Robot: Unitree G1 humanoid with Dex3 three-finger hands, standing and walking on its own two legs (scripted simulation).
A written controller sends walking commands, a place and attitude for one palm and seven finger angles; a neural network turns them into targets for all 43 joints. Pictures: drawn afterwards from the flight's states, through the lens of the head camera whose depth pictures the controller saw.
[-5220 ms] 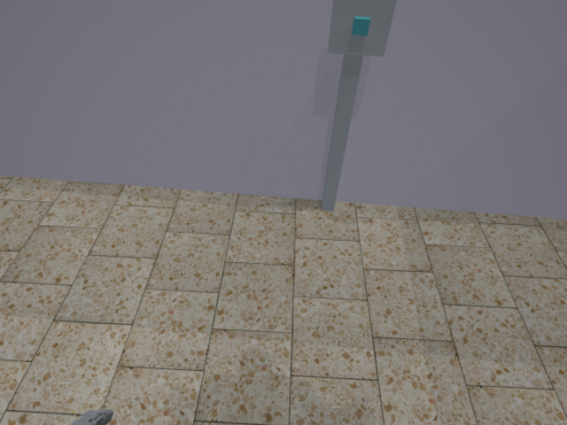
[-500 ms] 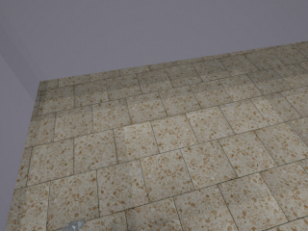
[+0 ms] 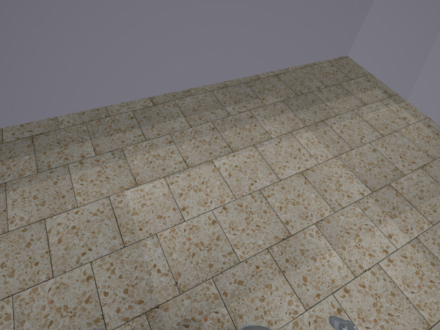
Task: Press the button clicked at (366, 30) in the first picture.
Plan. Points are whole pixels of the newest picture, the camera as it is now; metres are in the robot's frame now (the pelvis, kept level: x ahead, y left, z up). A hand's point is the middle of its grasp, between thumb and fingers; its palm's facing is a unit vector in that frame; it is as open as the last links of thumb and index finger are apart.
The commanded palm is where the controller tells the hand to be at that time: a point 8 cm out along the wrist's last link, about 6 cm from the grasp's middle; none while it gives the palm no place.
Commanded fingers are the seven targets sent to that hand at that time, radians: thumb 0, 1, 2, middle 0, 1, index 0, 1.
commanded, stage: walk to a spot facing it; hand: left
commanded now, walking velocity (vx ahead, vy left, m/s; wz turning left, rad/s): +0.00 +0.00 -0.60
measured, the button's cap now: out of the picture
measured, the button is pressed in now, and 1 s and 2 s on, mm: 0 0 0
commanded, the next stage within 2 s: turn to face it in 0.50 s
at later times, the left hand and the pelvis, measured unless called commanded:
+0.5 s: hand (179, 295) +0.20 +0.09 -0.15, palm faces -0.29 -0.93 -0.24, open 7.3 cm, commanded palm none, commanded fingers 0.00 0.90 0.90 -0.20 -0.30 -0.20 -0.30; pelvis +0.03 -0.06 +0.00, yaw -18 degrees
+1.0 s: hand (179, 280) +0.24 +0.10 -0.18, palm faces -0.18 -0.96 -0.19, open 7.3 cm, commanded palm none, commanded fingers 0.00 0.90 0.90 -0.20 -0.30 -0.20 -0.30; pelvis +0.15 -0.07 +0.00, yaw -13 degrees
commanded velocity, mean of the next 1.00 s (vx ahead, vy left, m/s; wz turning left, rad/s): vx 0.12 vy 0.00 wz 0.00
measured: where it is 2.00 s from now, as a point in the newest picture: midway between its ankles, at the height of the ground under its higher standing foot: outside the picture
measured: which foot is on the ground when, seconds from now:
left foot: down 0.00-0.40, up 0.42-0.78, down 0.80-1.00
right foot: up 0.00-0.40, down 0.42-0.82, up 0.84-1.00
